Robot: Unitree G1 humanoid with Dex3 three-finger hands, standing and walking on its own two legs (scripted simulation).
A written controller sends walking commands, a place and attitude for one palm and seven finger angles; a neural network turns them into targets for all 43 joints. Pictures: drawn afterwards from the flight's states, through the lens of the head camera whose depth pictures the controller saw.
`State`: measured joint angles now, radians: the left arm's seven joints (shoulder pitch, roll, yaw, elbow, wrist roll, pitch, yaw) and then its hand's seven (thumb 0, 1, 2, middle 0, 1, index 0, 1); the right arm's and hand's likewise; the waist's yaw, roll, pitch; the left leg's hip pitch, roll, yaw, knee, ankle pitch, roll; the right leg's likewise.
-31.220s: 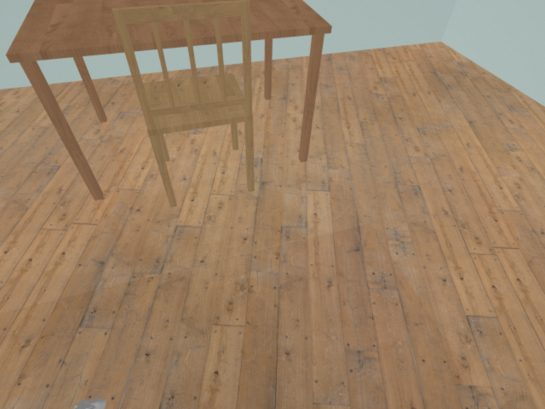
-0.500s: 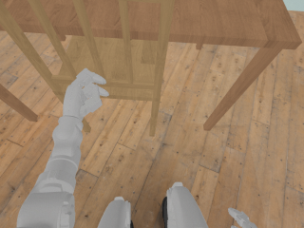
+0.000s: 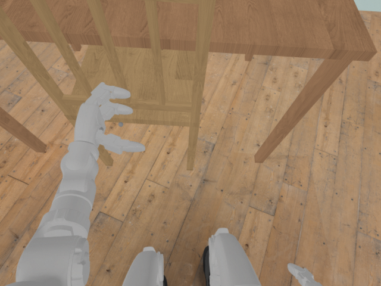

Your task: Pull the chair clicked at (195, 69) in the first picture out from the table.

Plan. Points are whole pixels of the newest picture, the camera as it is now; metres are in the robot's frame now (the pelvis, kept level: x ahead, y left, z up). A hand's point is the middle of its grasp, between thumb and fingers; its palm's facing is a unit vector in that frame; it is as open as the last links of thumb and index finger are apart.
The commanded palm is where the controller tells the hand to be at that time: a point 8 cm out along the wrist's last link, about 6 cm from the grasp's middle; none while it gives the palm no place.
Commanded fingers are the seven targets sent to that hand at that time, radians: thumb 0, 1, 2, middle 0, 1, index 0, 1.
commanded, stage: open the thumb and straighten the fingers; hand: left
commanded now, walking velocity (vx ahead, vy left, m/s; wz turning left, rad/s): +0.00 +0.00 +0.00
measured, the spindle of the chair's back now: (113, 60) +0.61 +0.15 +0.04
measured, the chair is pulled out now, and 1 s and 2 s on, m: -0.09 -0.09 -0.09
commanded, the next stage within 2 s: draw the fingers out of the gap in 0.34 s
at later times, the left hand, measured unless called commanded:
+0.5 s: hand (116, 120) +0.45 +0.13 +0.03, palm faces -0.12 -0.99 -0.08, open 17.5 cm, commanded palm +0.42 +0.19 +0.03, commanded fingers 0.00 -0.55 0.20 0.00 0.00 0.00 0.00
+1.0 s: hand (109, 159) +0.36 +0.14 +0.03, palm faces -0.16 -0.99 -0.06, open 17.5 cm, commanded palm +0.34 +0.19 +0.03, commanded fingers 0.00 -0.55 0.20 0.00 0.00 0.00 0.00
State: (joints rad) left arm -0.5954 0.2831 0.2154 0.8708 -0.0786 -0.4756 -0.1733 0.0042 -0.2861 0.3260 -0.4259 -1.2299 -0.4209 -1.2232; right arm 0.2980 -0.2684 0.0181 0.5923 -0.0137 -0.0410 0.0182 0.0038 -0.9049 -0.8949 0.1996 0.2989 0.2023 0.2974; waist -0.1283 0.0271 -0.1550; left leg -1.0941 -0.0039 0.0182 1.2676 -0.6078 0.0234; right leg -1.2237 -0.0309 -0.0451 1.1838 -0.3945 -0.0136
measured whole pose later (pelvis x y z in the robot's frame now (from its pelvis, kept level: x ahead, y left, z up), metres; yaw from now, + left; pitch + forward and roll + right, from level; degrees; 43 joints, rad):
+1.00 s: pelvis +0.01 +0.00 +0.01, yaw +0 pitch +22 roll -1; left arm -0.20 0.22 0.10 0.48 -0.14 -0.43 -0.22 -0.02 -0.55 0.20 0.00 0.00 0.00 0.00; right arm 0.23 -0.26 0.01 0.54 0.01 -0.04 0.02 0.01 -0.90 -0.89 0.20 0.30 0.20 0.30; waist -0.06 0.02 -0.16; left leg -0.99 -0.01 0.00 1.22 -0.62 0.03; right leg -1.12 -0.03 -0.06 1.14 -0.41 -0.01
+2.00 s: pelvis +0.01 +0.00 +0.00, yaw +1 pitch +22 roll -1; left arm -0.06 0.24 0.14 0.30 -0.21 -0.37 -0.28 -0.01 -0.51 0.29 -0.06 -0.08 -0.05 -0.07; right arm 0.23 -0.26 0.02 0.53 0.02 -0.12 -0.01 0.01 -0.90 -0.90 0.20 0.30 0.20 0.30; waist -0.06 0.02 -0.18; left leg -1.03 -0.01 -0.01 1.28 -0.63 0.02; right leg -1.15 -0.03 -0.07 1.20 -0.43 -0.02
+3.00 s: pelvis +0.01 -0.01 +0.00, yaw +1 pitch +23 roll -1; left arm -0.22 0.24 0.15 0.46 -0.18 -0.41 -0.26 -0.01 -0.50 0.30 -0.06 -0.08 -0.06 -0.08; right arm 0.22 -0.27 0.02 0.56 0.02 -0.09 -0.01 0.01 -0.90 -0.89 0.20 0.30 0.20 0.30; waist -0.06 0.02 -0.17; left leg -1.05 -0.01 -0.01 1.28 -0.63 0.01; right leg -1.18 -0.03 -0.06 1.20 -0.43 -0.02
